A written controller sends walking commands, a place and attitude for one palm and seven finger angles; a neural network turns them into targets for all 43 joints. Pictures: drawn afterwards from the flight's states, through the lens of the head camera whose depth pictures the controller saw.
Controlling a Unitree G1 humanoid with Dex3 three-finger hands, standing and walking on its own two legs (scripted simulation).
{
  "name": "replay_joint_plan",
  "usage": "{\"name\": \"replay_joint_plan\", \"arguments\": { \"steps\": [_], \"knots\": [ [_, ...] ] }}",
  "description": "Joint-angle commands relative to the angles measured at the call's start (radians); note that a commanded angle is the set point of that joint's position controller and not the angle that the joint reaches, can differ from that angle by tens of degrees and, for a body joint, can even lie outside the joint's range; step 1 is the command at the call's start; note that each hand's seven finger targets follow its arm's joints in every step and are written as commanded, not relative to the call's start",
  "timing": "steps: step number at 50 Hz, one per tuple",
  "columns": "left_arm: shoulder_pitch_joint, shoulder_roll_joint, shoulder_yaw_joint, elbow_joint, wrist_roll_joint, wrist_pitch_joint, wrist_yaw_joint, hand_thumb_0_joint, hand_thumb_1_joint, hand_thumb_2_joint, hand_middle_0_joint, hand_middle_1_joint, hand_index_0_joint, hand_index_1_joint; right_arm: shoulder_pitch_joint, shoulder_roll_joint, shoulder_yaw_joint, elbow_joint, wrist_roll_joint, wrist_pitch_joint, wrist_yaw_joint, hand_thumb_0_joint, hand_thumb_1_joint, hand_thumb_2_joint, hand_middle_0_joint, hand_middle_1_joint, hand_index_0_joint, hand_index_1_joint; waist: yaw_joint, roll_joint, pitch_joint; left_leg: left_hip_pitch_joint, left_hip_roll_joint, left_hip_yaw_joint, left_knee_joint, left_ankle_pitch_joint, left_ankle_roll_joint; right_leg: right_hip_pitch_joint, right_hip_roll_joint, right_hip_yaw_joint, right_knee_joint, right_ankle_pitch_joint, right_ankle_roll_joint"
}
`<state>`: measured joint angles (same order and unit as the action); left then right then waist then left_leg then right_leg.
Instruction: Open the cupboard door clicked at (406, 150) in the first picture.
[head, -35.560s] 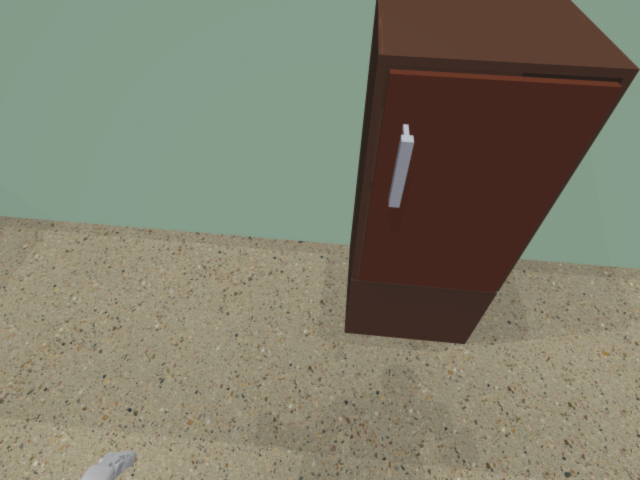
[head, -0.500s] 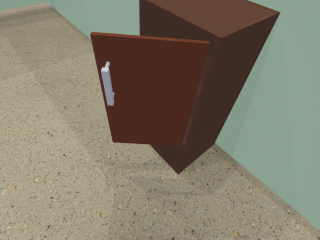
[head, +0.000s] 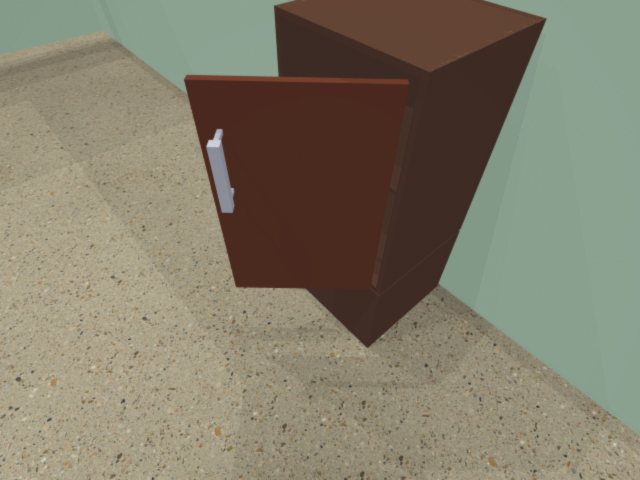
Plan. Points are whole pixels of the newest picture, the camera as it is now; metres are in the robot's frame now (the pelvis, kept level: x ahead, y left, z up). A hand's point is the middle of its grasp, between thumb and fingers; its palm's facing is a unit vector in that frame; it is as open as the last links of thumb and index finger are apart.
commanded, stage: come to a stop and stand still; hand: left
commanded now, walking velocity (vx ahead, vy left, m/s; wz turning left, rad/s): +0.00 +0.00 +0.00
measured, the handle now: (223, 172) +0.64 +0.22 +0.01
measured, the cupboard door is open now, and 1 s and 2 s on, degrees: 48 48 48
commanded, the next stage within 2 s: look again from close up in 0.14 s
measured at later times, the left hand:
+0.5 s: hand out of the picture -0.01 +0.17 -0.18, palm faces +0.03 -0.99 -0.17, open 7.4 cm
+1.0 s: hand out of the picture -0.02 +0.17 -0.18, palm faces +0.03 -0.99 -0.15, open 7.4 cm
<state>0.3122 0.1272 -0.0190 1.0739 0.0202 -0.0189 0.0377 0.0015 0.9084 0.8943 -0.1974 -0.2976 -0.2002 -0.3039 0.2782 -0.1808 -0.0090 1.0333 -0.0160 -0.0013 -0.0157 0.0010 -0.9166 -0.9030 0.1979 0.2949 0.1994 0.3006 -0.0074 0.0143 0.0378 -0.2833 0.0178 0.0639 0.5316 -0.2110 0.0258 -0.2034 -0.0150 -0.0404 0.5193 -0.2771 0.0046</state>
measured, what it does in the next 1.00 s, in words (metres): stands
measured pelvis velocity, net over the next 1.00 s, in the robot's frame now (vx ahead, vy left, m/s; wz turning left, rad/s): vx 0.00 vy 0.01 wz -0.01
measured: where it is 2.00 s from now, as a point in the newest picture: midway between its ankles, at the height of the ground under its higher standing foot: outside the picture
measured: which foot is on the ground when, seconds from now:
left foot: down 0.00-1.00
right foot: down 0.00-1.00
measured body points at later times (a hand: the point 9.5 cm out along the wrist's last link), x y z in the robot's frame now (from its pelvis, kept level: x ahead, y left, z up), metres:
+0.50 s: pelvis -0.01 +0.01 +0.00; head -0.01 +0.02 +0.45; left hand -0.01 +0.22 -0.16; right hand +0.00 -0.22 -0.15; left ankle +0.05 +0.10 -0.73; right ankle +0.00 -0.12 -0.73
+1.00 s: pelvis +0.00 +0.01 +0.00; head +0.00 +0.02 +0.45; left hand -0.02 +0.22 -0.16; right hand +0.00 -0.21 -0.15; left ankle +0.05 +0.10 -0.73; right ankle +0.00 -0.12 -0.73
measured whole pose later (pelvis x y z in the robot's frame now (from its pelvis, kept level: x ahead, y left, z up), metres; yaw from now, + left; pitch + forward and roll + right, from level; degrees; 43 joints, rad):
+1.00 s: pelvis +0.00 +0.01 +0.00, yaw +0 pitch -1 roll +0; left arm 0.36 0.14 0.00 1.09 0.03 -0.01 0.03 0.00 0.91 0.89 -0.19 -0.30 -0.20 -0.30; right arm 0.30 -0.14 0.00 1.10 -0.02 -0.01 -0.01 0.00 -0.92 -0.90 0.20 0.30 0.20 0.30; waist 0.01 -0.02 -0.01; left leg -0.28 0.00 0.08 0.48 -0.19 0.04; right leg -0.21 -0.03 -0.03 0.49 -0.27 0.01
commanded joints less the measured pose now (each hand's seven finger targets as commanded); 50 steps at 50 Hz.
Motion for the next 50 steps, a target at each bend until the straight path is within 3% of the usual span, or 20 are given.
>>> {"name": "replay_joint_plan", "arguments": {
  "steps": [1,4,8,12,22,33,43,45,47,50],
  "knots": [
    [0.048,0.134,0.037,-0.068,0.001,0.000,0.006,0.000,0.900,0.900,-0.200,-0.300,-0.200,-0.300,0.022,-0.094,-0.020,-0.070,-0.005,-0.015,-0.002,0.000,-0.900,-0.900,0.200,0.300,0.200,0.300,-0.002,-0.007,0.058,-0.057,0.079,-0.141,-0.164,-0.181,0.007,-0.104,-0.069,0.094,-0.108,-0.138,-0.051],
    [0.063,0.132,0.038,-0.074,0.003,0.004,0.004,0.000,0.900,0.900,-0.200,-0.300,-0.200,-0.300,0.030,-0.091,-0.020,-0.066,-0.006,-0.014,-0.002,0.000,-0.900,-0.900,0.200,0.300,0.200,0.300,0.007,-0.010,0.062,-0.087,0.082,-0.149,-0.182,-0.217,0.011,-0.092,-0.066,0.089,-0.103,-0.129,-0.047],
    [0.059,0.135,0.039,-0.088,0.000,0.001,0.003,0.000,0.900,0.900,-0.200,-0.300,-0.200,-0.300,0.052,-0.084,-0.019,-0.055,-0.004,-0.020,-0.002,0.000,-0.900,-0.900,0.200,0.300,0.200,0.300,0.006,-0.034,0.035,-0.062,0.080,-0.141,-0.170,-0.167,0.011,-0.088,-0.075,0.093,-0.113,-0.102,-0.047],
    [0.061,0.132,0.039,-0.090,0.001,0.002,0.003,0.000,0.900,0.900,-0.200,-0.300,-0.200,-0.300,0.060,-0.084,-0.020,-0.041,-0.003,-0.023,-0.002,0.000,-0.900,-0.900,0.200,0.300,0.200,0.300,0.008,-0.007,0.038,-0.070,0.091,-0.158,-0.198,-0.185,0.015,-0.074,-0.067,0.079,-0.105,-0.070,-0.043],
    [0.082,0.129,0.034,-0.069,0.001,-0.003,0.000,0.000,0.900,0.900,-0.200,-0.300,-0.200,-0.300,0.060,-0.077,-0.017,-0.015,0.002,-0.023,-0.001,0.000,-0.900,-0.900,0.200,0.300,0.200,0.300,0.005,-0.026,0.028,-0.025,0.085,-0.130,-0.184,-0.141,0.008,-0.086,-0.080,0.094,-0.142,-0.049,-0.038],
    [0.104,0.109,0.030,-0.039,0.002,-0.004,0.000,0.000,0.900,0.900,-0.200,-0.300,-0.200,-0.300,0.053,-0.075,-0.016,0.007,0.004,-0.025,-0.004,0.000,-0.900,-0.900,0.200,0.300,0.200,0.300,0.005,0.008,0.036,-0.023,0.091,-0.138,-0.209,-0.147,0.007,-0.079,-0.078,0.086,-0.146,-0.017,-0.034],
    [0.118,0.098,0.028,-0.018,0.001,-0.007,0.001,0.000,0.900,0.900,-0.200,-0.300,-0.200,-0.300,0.053,-0.070,-0.016,0.024,0.006,-0.028,-0.005,0.000,-0.900,-0.900,0.200,0.300,0.200,0.300,0.008,-0.003,0.009,0.006,0.095,-0.128,-0.208,-0.092,0.008,-0.052,-0.084,0.082,-0.146,0.037,-0.030],
    [0.127,0.091,0.027,-0.012,0.003,-0.007,0.000,0.000,0.900,0.900,-0.200,-0.300,-0.200,-0.300,0.060,-0.070,-0.014,0.031,0.003,-0.026,-0.005,0.000,-0.900,-0.900,0.200,0.300,0.200,0.300,0.007,-0.012,0.010,0.010,0.094,-0.131,-0.216,-0.149,0.009,-0.052,-0.076,0.082,-0.146,-0.016,-0.033],
    [0.137,0.093,0.032,-0.009,0.008,-0.004,-0.004,0.000,0.900,0.900,-0.200,-0.300,-0.200,-0.300,0.070,-0.077,-0.018,0.035,0.000,-0.019,-0.002,0.000,-0.900,-0.900,0.200,0.300,0.200,0.300,0.010,-0.011,0.023,-0.008,0.098,-0.141,-0.226,-0.287,0.017,-0.068,-0.066,0.071,-0.134,-0.150,-0.038],
    [0.158,0.089,0.041,-0.013,0.012,0.001,-0.011,0.000,0.900,0.900,-0.200,-0.300,-0.200,-0.300,0.062,-0.088,-0.025,0.028,-0.005,-0.012,0.001,0.000,-0.900,-0.900,0.200,0.300,0.200,0.300,0.020,0.009,0.076,-0.073,0.104,-0.159,-0.243,-0.419,0.031,-0.098,-0.052,0.070,-0.119,-0.258,-0.045]
  ]
}}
